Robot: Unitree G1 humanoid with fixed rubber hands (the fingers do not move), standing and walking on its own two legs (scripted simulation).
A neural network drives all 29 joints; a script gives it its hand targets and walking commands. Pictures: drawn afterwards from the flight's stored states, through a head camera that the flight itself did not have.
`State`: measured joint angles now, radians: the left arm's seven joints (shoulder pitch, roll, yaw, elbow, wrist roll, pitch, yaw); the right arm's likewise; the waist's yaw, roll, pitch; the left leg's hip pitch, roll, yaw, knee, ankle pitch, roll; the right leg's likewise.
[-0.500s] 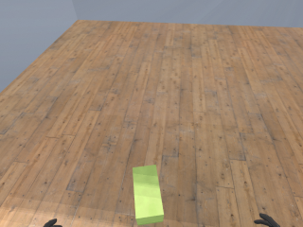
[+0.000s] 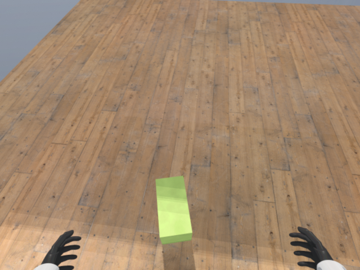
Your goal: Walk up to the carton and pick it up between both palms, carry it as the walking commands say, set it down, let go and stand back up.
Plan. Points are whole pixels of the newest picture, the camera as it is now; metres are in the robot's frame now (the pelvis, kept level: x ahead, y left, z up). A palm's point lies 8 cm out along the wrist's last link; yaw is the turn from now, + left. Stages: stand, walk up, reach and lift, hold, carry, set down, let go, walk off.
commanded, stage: reach and lift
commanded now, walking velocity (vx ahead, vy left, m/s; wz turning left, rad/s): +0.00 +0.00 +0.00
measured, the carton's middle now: (173, 209) +0.48 +0.04 -0.69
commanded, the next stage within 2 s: none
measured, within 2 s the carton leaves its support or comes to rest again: neither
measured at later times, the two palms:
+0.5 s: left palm (79, 227) +0.26 +0.27 -0.12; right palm (274, 220) +0.25 -0.24 -0.13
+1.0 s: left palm (109, 193) +0.37 +0.23 -0.18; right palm (239, 186) +0.38 -0.18 -0.18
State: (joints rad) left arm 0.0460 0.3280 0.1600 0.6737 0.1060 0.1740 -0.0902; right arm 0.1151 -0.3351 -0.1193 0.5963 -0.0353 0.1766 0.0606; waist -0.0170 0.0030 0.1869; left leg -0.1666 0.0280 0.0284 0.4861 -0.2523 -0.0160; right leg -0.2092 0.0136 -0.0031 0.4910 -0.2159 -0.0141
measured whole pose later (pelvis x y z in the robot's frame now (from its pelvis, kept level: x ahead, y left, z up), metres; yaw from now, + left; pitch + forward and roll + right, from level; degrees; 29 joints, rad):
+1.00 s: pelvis -0.05 +0.01 -0.09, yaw +2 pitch +30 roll +0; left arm -0.81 0.22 0.23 0.84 0.00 0.17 0.03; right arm -0.80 -0.20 -0.20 0.82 0.01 0.18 -0.06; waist -0.02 0.00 0.04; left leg -1.21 0.00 0.01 1.00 -0.32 0.00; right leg -1.23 -0.02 -0.01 0.99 -0.28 0.00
